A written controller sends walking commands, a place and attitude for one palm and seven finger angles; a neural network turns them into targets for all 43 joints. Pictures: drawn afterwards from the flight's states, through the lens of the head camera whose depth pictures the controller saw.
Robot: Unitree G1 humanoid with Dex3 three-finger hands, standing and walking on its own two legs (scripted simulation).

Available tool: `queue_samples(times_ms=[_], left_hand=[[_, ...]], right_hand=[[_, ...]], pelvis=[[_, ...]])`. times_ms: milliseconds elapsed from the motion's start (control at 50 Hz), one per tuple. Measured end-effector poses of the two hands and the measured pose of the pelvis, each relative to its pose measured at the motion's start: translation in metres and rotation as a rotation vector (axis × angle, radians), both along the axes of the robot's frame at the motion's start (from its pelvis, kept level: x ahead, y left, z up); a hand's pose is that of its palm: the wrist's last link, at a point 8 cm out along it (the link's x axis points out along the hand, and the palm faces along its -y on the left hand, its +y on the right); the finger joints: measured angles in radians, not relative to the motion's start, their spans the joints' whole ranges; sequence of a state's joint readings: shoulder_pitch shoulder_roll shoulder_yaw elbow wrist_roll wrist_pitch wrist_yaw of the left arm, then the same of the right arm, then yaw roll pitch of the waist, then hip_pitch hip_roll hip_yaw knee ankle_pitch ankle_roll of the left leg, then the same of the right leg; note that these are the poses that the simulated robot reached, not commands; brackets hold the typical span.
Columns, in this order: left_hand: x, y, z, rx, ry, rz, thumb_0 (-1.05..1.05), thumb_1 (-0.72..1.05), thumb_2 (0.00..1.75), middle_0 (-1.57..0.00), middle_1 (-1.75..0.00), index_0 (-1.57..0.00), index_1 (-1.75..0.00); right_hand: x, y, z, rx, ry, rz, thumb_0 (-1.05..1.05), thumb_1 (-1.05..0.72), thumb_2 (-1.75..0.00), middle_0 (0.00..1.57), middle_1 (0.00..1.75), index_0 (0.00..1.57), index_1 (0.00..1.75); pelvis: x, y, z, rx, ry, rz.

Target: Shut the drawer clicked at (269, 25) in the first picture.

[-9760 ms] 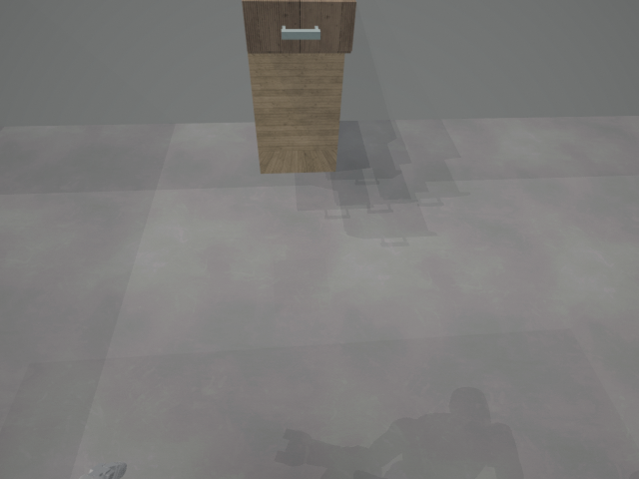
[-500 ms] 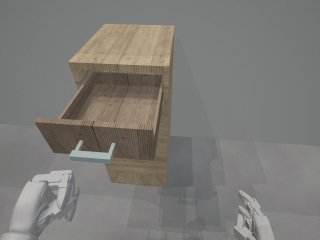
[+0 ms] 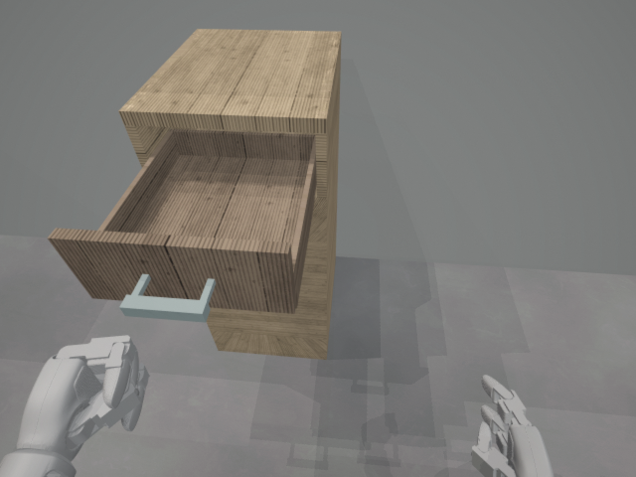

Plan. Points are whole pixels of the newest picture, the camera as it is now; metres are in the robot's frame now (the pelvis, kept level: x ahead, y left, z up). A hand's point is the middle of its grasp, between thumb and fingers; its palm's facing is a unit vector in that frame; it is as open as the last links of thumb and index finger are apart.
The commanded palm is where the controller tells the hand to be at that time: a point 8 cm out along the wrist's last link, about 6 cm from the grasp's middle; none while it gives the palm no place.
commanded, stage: bring the fist close to the handle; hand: left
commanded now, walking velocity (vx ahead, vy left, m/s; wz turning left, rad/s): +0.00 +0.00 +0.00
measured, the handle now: (171, 296) +0.33 +0.24 +0.04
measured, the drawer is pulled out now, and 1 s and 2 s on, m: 0.29 0.29 0.24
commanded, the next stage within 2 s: push the drawer shut in 1.08 s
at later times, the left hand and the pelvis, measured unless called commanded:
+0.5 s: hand (170, 377) +0.21 +0.20 +0.05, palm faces -0.01 -1.00 -0.04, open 3.3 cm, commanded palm +0.19 +0.26 +0.06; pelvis -0.01 +0.02 -0.02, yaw +0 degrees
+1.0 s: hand (185, 376) +0.22 +0.19 +0.04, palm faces +0.00 -1.00 -0.07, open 3.3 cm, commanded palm +0.20 +0.25 +0.04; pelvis -0.01 +0.02 -0.03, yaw -1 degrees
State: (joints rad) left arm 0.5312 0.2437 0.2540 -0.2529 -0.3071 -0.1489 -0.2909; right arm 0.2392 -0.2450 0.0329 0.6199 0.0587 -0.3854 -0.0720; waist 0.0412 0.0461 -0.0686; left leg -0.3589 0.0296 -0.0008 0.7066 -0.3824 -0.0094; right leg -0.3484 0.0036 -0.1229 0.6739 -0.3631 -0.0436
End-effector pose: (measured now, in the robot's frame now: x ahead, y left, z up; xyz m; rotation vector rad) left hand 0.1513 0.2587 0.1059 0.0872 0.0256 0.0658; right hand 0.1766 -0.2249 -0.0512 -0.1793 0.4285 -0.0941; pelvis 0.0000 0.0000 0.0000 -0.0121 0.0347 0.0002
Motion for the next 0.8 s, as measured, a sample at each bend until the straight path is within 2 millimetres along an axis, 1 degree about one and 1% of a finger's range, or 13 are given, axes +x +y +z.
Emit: queue_samples(times_ms=[140,280,460,540,720,800], left_hand=[[0.009,0.002,-0.014,-0.012,0.005,-0.016,0.02,0.90,0.90,-1.40,-1.60,-1.40,-1.60],[0.019,0.008,-0.027,-0.024,0.008,-0.024,0.02,0.90,0.90,-1.40,-1.60,-1.40,-1.60],[0.038,-0.007,-0.044,-0.044,0.004,-0.073,0.02,0.90,0.90,-1.40,-1.60,-1.40,-1.60],[0.045,-0.007,-0.052,-0.043,0.006,-0.073,0.02,0.90,0.90,-1.40,-1.60,-1.40,-1.60],[0.053,-0.010,-0.067,-0.040,-0.002,-0.073,0.02,0.90,0.90,-1.40,-1.60,-1.40,-1.60],[0.052,-0.014,-0.068,-0.039,-0.008,-0.079,0.02,0.90,0.90,-1.40,-1.60,-1.40,-1.60]], right_hand=[[-0.008,-0.003,-0.009,-0.015,0.054,-0.020,0.02,-0.90,-0.90,0.21,0.30,0.21,0.30],[-0.018,0.000,-0.018,-0.023,0.102,-0.035,0.02,-0.90,-0.90,0.21,0.30,0.21,0.30],[-0.028,0.010,-0.029,-0.026,0.149,-0.034,0.02,-0.90,-0.90,0.21,0.30,0.21,0.30],[-0.032,0.014,-0.034,-0.020,0.174,-0.038,0.02,-0.90,-0.90,0.21,0.30,0.21,0.30],[-0.037,0.016,-0.048,-0.023,0.224,-0.033,0.02,-0.90,-0.90,0.21,0.30,0.21,0.30],[-0.039,0.015,-0.052,-0.020,0.235,-0.040,0.02,-0.90,-0.90,0.21,0.30,0.21,0.30]], pelvis=[[-0.001,0.004,-0.003,0.000,0.021,0.000],[-0.004,0.010,-0.007,-0.003,0.043,-0.002],[-0.008,0.020,-0.014,-0.003,0.076,-0.006],[-0.009,0.022,-0.018,-0.002,0.092,-0.010],[-0.011,0.025,-0.028,-0.004,0.130,-0.012],[-0.012,0.024,-0.031,-0.005,0.137,-0.014]])
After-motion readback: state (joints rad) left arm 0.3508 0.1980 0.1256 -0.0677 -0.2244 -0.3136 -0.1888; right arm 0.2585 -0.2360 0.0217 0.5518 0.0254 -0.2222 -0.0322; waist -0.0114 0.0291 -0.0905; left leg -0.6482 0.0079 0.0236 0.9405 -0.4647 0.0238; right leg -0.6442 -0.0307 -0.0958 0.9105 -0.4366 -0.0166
